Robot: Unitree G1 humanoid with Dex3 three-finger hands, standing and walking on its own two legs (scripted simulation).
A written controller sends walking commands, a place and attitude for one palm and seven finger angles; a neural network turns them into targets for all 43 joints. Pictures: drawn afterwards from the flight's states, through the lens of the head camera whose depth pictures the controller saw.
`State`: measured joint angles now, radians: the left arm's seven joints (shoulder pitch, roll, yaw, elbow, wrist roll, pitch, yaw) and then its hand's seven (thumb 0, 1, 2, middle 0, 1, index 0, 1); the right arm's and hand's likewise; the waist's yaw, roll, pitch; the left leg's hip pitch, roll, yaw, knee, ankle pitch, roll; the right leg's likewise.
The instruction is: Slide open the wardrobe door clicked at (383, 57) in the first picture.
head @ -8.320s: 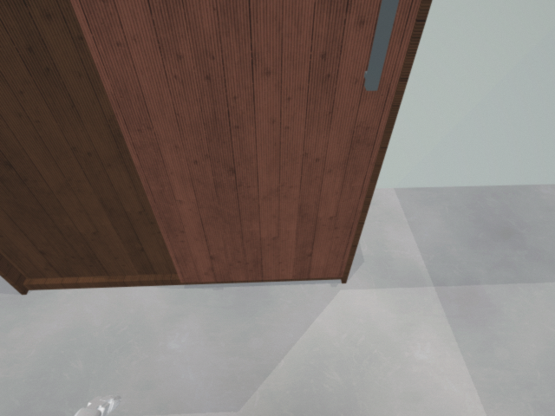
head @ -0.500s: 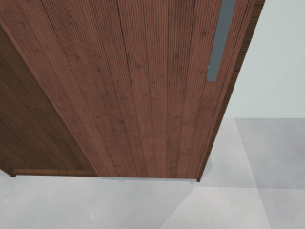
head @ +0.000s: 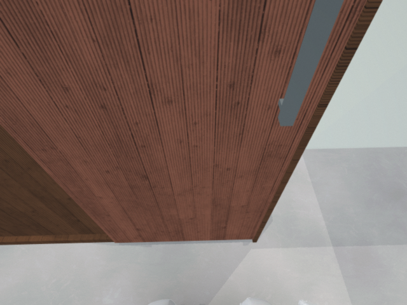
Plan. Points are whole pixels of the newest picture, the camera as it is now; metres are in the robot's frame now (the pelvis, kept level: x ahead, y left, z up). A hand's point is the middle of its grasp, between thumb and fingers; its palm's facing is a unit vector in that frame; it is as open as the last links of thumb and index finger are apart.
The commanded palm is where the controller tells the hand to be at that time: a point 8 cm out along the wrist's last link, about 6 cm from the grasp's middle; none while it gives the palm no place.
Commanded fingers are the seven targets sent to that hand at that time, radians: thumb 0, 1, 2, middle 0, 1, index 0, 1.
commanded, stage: come to a stop and stand still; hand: right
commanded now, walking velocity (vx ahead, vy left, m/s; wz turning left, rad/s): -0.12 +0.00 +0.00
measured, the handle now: (304, 52) +0.44 -0.12 +0.26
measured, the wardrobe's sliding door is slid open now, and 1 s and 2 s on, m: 0.00 0.00 0.00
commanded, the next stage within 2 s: look again from close up in 1.46 s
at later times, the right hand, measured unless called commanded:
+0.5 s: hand out of the picture -0.06 -0.22 -0.17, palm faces -0.01 +0.99 -0.15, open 7.4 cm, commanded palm none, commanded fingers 0.00 -0.90 -0.90 0.20 0.30 0.20 0.30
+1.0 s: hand out of the picture -0.08 -0.12 -0.17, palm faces +0.03 +1.00 -0.09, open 7.3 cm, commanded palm none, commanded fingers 0.00 -0.90 -0.90 0.20 0.30 0.20 0.30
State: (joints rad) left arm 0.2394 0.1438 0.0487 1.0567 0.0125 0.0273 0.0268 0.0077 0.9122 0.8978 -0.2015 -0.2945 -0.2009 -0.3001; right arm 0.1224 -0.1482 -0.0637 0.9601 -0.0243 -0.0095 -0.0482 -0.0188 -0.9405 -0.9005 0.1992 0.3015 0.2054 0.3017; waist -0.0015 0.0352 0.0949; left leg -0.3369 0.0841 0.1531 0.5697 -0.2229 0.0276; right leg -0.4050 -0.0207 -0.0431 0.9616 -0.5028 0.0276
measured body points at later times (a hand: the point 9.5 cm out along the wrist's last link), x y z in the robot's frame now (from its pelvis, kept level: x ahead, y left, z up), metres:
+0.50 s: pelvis -0.03 -0.05 +0.01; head -0.01 -0.07 +0.46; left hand +0.01 +0.19 -0.12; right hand -0.05 -0.27 -0.16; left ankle -0.12 +0.10 -0.69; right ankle +0.03 -0.13 -0.73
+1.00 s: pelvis -0.05 +0.01 +0.01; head -0.04 +0.01 +0.46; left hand -0.11 +0.20 -0.16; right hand -0.08 -0.17 -0.16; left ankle -0.11 +0.09 -0.73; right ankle +0.01 -0.13 -0.73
